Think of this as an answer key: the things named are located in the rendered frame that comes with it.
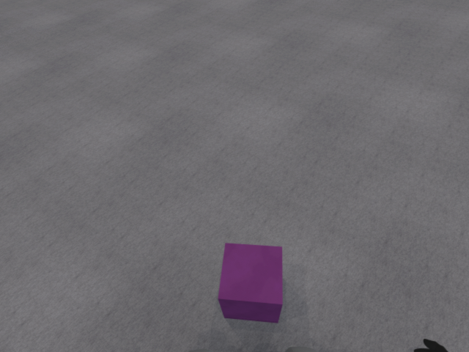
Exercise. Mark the carton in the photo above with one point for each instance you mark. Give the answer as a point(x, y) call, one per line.
point(251, 282)

